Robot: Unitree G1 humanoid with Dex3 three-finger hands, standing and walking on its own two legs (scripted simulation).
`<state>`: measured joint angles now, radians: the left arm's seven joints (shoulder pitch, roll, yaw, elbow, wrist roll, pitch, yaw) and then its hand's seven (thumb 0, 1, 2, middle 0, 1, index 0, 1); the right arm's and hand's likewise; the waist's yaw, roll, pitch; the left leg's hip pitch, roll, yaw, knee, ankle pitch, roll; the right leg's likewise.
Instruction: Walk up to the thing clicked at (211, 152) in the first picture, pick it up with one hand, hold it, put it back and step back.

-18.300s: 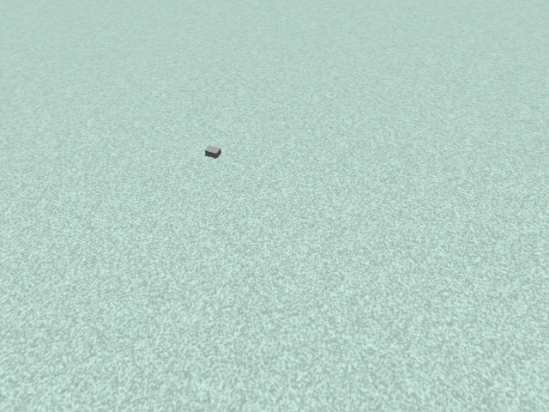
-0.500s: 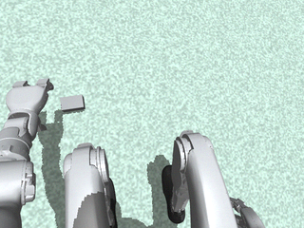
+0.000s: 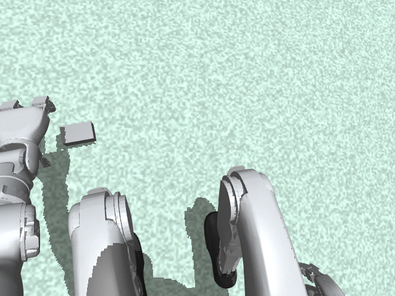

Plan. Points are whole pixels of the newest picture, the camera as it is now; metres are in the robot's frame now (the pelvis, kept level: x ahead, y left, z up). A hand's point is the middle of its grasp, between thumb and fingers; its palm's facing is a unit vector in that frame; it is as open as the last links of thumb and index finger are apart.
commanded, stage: rise first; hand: left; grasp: from above
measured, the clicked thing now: (78, 133) +0.48 +0.25 -0.32
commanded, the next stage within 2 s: approach in 1.62 s
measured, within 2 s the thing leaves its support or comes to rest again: neither
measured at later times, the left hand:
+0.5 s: hand (42, 139) +0.44 +0.29 -0.20, palm faces -0.45 -0.08 -0.89, open 13.2 cm
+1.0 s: hand (40, 133) +0.45 +0.29 -0.20, palm faces -0.43 -0.07 -0.90, open 13.1 cm
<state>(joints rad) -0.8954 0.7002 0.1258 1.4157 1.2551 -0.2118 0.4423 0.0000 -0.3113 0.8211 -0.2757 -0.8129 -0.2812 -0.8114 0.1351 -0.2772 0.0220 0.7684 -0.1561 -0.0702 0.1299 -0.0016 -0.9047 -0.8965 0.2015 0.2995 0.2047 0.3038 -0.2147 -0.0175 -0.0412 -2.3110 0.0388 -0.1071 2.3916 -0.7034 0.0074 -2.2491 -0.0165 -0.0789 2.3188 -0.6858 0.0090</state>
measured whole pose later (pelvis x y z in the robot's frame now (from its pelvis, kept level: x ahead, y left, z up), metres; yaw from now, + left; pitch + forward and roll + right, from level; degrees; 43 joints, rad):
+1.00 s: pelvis +0.00 +0.00 -0.02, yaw -1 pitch +34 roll -8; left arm -0.93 0.76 0.14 1.45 1.27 -0.20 0.45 0.00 -0.35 0.86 -0.28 -0.80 -0.26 -0.81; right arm 0.16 -0.28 0.07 0.75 -0.17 -0.09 0.17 0.00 -0.90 -0.90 0.20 0.30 0.20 0.30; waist -0.26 -0.02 -0.01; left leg -2.35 0.03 -0.13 2.45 -0.70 0.01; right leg -2.27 -0.01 -0.10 2.36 -0.67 0.02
